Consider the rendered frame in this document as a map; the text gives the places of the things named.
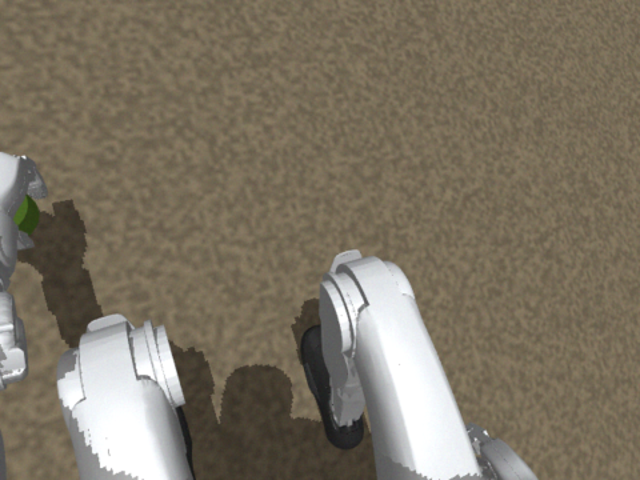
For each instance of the right robot hand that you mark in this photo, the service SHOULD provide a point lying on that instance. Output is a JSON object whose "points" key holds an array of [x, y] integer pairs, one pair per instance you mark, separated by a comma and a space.
{"points": [[499, 461]]}

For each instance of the left robot arm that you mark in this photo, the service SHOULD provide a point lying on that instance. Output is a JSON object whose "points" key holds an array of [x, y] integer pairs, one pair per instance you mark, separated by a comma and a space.
{"points": [[13, 345]]}

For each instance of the left robot hand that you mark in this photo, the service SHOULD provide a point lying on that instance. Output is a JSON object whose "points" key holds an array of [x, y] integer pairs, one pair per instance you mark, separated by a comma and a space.
{"points": [[18, 177]]}

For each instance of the right robot foot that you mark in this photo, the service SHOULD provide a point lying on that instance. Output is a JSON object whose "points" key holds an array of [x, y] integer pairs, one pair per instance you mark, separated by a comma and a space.
{"points": [[318, 380]]}

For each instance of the left robot foot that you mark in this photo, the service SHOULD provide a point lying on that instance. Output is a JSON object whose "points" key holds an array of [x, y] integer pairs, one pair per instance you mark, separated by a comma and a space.
{"points": [[187, 437]]}

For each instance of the tin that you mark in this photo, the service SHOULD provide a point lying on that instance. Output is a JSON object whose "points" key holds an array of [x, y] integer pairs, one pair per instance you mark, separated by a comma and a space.
{"points": [[27, 216]]}

